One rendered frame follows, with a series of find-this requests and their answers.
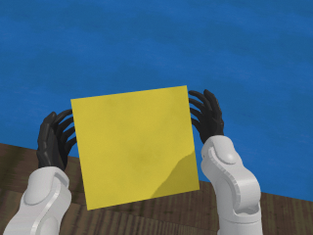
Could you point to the robot left forearm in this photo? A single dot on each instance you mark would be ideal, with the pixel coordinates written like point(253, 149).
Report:
point(43, 204)

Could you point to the robot right forearm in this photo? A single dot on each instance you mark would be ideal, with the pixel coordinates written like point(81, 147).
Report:
point(236, 188)

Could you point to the carton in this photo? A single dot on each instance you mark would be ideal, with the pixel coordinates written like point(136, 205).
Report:
point(135, 146)

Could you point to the right robot hand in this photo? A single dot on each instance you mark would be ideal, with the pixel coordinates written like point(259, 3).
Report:
point(210, 122)

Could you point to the left robot hand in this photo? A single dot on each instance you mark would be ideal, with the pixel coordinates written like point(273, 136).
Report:
point(53, 147)

